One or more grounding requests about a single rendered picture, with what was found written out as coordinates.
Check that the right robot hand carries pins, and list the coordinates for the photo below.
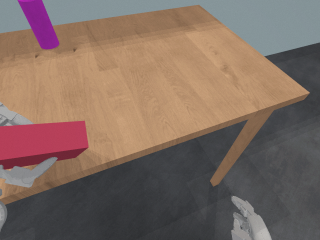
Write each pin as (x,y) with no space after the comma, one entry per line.
(253,228)

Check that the table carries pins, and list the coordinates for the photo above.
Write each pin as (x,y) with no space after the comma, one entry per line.
(142,83)

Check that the left robot hand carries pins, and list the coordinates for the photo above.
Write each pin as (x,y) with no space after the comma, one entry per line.
(21,176)

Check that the sponge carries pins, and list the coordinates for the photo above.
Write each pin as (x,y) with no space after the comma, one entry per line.
(31,144)

